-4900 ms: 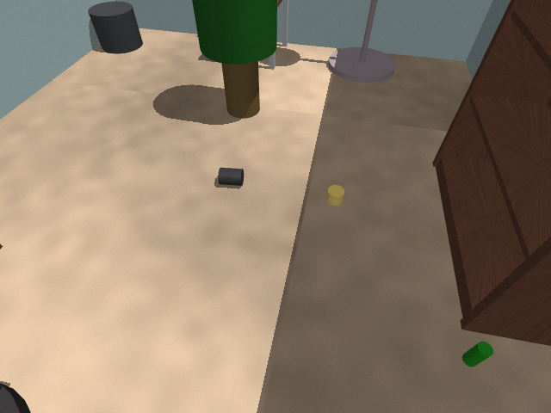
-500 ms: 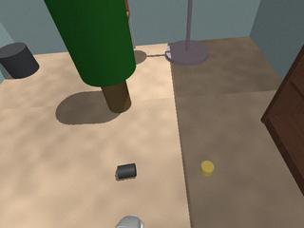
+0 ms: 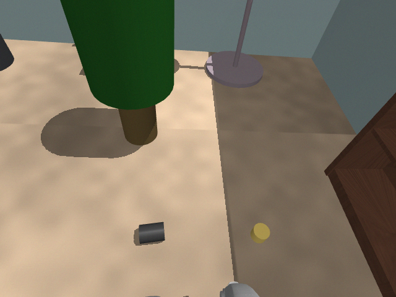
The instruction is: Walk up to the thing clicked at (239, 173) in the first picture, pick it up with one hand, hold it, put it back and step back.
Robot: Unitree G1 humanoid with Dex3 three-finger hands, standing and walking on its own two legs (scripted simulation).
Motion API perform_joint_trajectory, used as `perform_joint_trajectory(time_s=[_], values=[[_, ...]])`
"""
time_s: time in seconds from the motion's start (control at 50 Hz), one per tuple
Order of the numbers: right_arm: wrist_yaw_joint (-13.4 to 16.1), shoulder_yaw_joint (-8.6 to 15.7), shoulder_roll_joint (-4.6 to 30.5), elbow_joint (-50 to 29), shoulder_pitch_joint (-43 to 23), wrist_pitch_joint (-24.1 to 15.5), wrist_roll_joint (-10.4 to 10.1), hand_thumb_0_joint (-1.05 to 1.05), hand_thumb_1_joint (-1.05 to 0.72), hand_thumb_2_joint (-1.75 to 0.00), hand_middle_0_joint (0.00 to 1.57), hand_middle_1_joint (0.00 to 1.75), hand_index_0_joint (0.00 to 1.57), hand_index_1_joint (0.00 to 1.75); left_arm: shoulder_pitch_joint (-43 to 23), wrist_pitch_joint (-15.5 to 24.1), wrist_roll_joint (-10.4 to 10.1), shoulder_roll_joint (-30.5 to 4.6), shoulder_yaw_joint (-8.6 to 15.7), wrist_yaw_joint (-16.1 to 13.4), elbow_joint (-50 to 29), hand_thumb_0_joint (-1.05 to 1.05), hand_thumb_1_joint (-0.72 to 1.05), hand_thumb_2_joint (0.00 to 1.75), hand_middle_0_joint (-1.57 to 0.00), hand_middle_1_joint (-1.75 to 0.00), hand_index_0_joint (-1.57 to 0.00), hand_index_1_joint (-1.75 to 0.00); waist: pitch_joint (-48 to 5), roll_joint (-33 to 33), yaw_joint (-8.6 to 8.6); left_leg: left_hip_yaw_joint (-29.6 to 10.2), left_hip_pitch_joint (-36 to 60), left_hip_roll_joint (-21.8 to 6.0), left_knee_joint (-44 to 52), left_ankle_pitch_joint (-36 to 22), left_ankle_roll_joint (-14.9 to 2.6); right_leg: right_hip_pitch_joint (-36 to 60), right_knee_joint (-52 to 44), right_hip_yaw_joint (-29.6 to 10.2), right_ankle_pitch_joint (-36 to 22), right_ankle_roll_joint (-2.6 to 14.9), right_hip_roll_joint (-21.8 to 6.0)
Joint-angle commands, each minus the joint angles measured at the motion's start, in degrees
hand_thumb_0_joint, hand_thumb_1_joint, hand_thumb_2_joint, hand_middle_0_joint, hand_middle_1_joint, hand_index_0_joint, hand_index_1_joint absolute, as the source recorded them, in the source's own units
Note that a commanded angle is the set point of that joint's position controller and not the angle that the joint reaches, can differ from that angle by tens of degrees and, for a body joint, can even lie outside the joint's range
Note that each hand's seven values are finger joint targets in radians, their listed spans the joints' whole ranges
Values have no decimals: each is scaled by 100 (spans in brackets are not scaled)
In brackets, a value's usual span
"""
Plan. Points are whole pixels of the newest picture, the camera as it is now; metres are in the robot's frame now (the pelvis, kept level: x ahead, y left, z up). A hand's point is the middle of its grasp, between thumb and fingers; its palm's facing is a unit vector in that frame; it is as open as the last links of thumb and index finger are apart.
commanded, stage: walk up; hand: left
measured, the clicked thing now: (152, 232) +0.48 +0.19 -0.73
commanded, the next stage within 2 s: stand in 1.68 s
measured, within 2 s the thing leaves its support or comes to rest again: neither
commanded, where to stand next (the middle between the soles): +0.07 -0.04 m, yaw +1 degrees
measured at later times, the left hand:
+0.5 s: hand out of the picture +0.12 +0.21 -0.14, palm faces -0.06 -0.94 -0.32, open 7.4 cm
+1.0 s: hand out of the picture +0.12 +0.22 -0.14, palm faces -0.04 -0.95 -0.32, open 7.4 cm
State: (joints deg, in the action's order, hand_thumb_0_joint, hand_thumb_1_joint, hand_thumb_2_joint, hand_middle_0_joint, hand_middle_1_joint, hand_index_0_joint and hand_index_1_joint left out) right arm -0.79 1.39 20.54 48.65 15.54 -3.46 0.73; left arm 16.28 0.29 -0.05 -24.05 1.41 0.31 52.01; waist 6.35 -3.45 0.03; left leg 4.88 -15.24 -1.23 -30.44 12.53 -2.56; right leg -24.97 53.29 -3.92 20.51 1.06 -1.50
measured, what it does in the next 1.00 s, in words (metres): steps on the spot: right foot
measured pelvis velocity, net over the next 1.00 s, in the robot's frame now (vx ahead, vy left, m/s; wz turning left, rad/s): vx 0.03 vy -0.03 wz -0.03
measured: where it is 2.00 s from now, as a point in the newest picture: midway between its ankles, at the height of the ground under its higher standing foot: outside the picture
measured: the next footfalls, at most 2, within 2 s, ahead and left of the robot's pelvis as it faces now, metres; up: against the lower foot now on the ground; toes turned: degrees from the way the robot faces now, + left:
right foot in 0.16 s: +0.07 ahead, -0.14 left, +0.00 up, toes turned -2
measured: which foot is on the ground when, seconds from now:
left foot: down 0.00-1.00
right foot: up 0.00-0.14, down 0.16-1.00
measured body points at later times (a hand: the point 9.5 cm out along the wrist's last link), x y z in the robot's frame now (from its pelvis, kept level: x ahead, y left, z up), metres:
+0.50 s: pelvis +0.01 -0.03 +0.00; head +0.01 -0.03 +0.45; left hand +0.12 +0.26 -0.12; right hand +0.06 -0.33 -0.13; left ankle +0.05 +0.09 -0.73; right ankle +0.03 -0.14 -0.73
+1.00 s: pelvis +0.03 -0.03 +0.01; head +0.04 -0.03 +0.46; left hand +0.12 +0.27 -0.12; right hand +0.10 -0.33 -0.12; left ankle +0.05 +0.09 -0.73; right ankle +0.03 -0.14 -0.73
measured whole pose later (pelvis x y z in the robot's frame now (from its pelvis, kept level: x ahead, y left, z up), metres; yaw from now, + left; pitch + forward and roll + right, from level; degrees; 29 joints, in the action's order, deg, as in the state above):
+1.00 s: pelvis +0.03 -0.03 +0.01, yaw -2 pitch -2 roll +0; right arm 0.2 -0.2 20.3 66.0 5.7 -2.5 0.9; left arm 4.7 -0.7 0.4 -19.6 0.6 1.3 66.2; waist 2.2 0.1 -0.1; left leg 5.1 -7.4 -2.3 -19.1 9.6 0.4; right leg -6.9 19.1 1.1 10.1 0.5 0.1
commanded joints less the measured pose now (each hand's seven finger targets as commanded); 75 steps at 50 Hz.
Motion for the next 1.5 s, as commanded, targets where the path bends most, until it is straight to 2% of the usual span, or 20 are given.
perform_joint_trajectory(time_s=[0.0,0.06,0.1,0.12,0.14,0.16,0.18,0.2,0.22,0.24,0.26,0.28,0.34,0.4,0.48,0.5,0.64,0.92,1.0,1.48], values=[[165,460,1577,-331,66,-74,-15,0,-90,-90,20,30,20,30,140,55,10,-824,268,-82,-137,0,90,90,-20,-30,-20,-30,-544,1145,-52,-976,337,-1463,735,-2483,-722,268,-664,90,-147,-21,-102],[171,449,1602,-350,-208,-9,-26,0,-90,-90,20,30,20,30,67,38,34,-800,276,-83,-20,0,90,90,-20,-30,-20,-30,-631,1146,-6,-994,29,-1543,478,-2400,-797,748,-1064,397,-145,33,-86],[159,415,1611,-320,-359,36,-57,0,-90,-90,20,30,20,30,168,47,53,-727,290,-65,92,0,90,90,-20,-30,-20,-30,-723,1035,119,-1066,-161,-1516,255,-1662,-751,1289,-1769,460,-368,113,-19],[147,371,1543,-320,-509,61,-83,0,-90,-90,20,30,20,30,255,83,82,-735,285,-68,159,0,90,90,-20,-30,-20,-30,-835,870,223,-992,-221,-1389,3,-1166,-597,1571,-2375,397,-651,191,-24],[139,287,1308,-280,-470,78,-119,0,-90,-90,20,30,20,30,125,132,127,-896,325,-76,158,0,90,90,-20,-30,-20,-30,-880,428,213,-890,-488,-1177,-160,-625,-301,1833,-2672,-45,-1058,293,-267],[138,220,1121,-239,-365,81,-148,0,-90,-90,20,30,20,30,-132,181,172,-1165,380,-83,84,0,90,90,-20,-30,-20,-30,-881,-289,49,-627,-673,-762,-511,6,-34,1780,-2962,-1053,-1315,550,-897],[145,180,1009,-130,-315,98,-155,0,-90,-90,20,30,20,30,-600,198,133,-1315,369,-62,-28,0,90,90,-20,-30,-20,-30,-627,-509,-111,-348,-463,-189,-613,895,184,1157,-3229,-1597,-972,962,-1388],[178,233,1169,99,-220,110,-131,0,-90,-90,20,30,20,30,-974,163,108,-1346,327,-38,-71,0,90,90,-20,-30,-20,-30,-583,-575,-181,-371,314,-120,-518,1210,151,403,-3153,-1527,-829,1118,-1527],[176,238,1231,248,-129,74,-103,0,-90,-90,20,30,20,30,-1042,131,87,-1123,253,-20,-75,0,90,90,-20,-30,-20,-30,-571,-399,-256,-516,747,-257,81,908,122,127,-3014,-1120,-733,822,-1235],[146,266,1385,308,-363,34,-95,0,-90,-90,20,30,20,30,-927,118,64,-935,181,-5,-13,0,90,90,-20,-30,-20,-30,-593,-167,-192,-667,972,-473,349,587,42,-8,-2957,-651,-599,479,-888],[118,258,1432,328,-593,4,-100,0,-90,-90,20,30,20,30,-893,126,53,-864,170,2,48,0,90,90,-20,-30,-20,-30,-640,-149,-94,-853,753,-665,454,377,-53,358,-2877,-401,-732,273,-610],[108,221,1381,362,-723,8,-89,0,-90,-90,20,30,20,30,-844,122,65,-873,176,1,163,0,90,90,-20,-30,-20,-30,-690,-239,-15,-914,530,-772,533,463,-110,680,-2923,-356,-614,256,-542],[91,116,1307,580,-709,12,-49,0,-90,-90,20,30,20,30,-1079,121,78,-940,200,23,220,0,90,90,-20,-30,-20,-30,-419,-325,-5,-755,189,-603,749,730,-15,867,-3350,-613,80,296,-644],[80,97,1301,802,-794,-7,-21,0,-90,-90,20,30,20,30,-1246,99,48,-894,175,31,343,0,90,90,-20,-30,-20,-30,-275,3,-20,-770,326,-575,1050,638,75,767,-3515,-568,164,252,-605],[91,55,1268,989,-915,-43,-10,0,-90,-90,20,30,20,30,-1213,109,34,-833,168,31,532,0,90,90,-20,-30,-20,-30,-526,219,62,-721,473,-635,1153,154,83,1233,-3586,-446,-476,217,-575],[98,62,1271,1034,-895,-47,-8,0,-90,-90,20,30,20,30,-1323,111,48,-852,172,33,553,0,90,90,-20,-30,-20,-30,-577,175,14,-703,443,-633,1164,81,90,1348,-3605,-423,-651,217,-583],[140,49,1280,1234,-1005,-56,-6,0,-90,-90,20,30,20,30,-1444,91,26,-777,157,27,773,0,90,90,-20,-30,-20,-30,-865,406,12,-678,687,-769,1303,-576,103,1741,-3555,-234,-1532,155,-560],[166,84,1291,1415,-1192,6,-9,0,-90,-90,20,30,20,30,-1554,57,41,-727,136,20,1061,0,90,90,-20,-30,-20,-30,-727,308,-58,-670,909,-780,1490,-512,130,1657,-3821,-203,-1522,72,-544],[170,92,1247,1421,-1256,5,-21,0,-90,-90,20,30,20,30,-1480,63,42,-722,145,14,1121,0,90,90,-20,-30,-20,-30,-850,237,-34,-652,1141,-798,1449,-876,130,1656,-3818,-158,-1720,49,-541],[183,120,1165,1428,-1330,62,-12,0,-90,-90,20,30,20,30,-1464,58,68,-705,174,-39,1082,0,90,90,-20,-30,-20,-30,-870,361,-45,-565,1242,-813,1532,-1227,167,1906,-3815,-98,-2157,9,-569]])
